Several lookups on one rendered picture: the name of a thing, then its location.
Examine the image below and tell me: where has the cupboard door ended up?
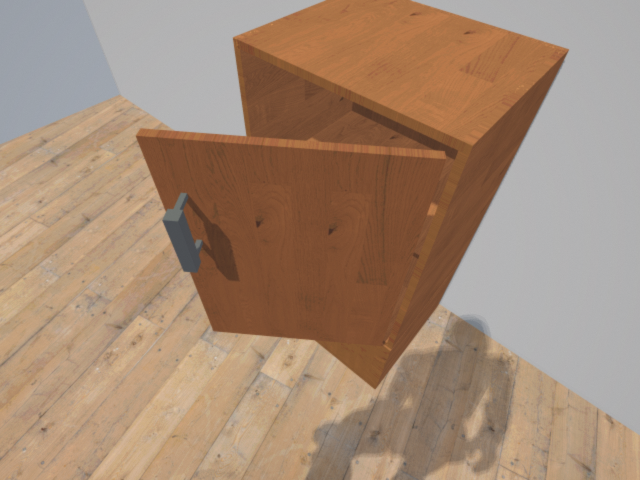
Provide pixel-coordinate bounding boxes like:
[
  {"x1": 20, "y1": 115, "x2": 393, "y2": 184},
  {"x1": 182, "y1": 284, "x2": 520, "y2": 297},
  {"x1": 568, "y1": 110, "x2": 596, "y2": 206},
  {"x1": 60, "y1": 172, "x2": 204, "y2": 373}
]
[{"x1": 136, "y1": 128, "x2": 446, "y2": 346}]

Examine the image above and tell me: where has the handle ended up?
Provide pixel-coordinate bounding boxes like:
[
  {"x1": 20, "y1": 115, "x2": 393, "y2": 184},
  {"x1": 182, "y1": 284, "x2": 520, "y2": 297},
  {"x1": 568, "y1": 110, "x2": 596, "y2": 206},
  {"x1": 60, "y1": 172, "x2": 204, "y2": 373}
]
[{"x1": 162, "y1": 193, "x2": 203, "y2": 273}]

